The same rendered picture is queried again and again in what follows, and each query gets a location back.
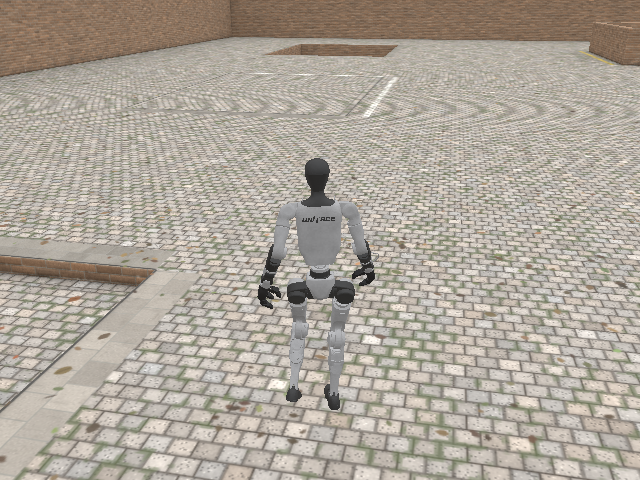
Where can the robot left hand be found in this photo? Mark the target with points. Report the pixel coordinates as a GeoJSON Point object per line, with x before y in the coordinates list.
{"type": "Point", "coordinates": [263, 293]}

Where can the right robot shin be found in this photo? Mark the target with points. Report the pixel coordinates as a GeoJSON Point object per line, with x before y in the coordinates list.
{"type": "Point", "coordinates": [335, 362]}

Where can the left robot shin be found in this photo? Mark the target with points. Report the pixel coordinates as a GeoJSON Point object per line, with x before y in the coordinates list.
{"type": "Point", "coordinates": [296, 355]}

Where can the robot left upper arm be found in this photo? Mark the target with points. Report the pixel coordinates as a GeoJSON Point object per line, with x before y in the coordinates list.
{"type": "Point", "coordinates": [286, 213]}

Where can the robot right upper arm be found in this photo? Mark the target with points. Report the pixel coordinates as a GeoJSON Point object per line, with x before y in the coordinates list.
{"type": "Point", "coordinates": [350, 211]}

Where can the right robot forearm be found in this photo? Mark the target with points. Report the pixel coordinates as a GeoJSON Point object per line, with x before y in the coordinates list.
{"type": "Point", "coordinates": [366, 260]}

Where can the robot shin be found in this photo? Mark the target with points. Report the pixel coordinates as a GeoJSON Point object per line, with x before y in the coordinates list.
{"type": "Point", "coordinates": [296, 355]}
{"type": "Point", "coordinates": [335, 362]}

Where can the robot right hand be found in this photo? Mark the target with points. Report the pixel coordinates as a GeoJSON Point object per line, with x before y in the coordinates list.
{"type": "Point", "coordinates": [368, 280]}

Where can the left robot forearm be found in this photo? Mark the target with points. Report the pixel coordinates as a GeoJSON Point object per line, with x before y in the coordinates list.
{"type": "Point", "coordinates": [270, 270]}

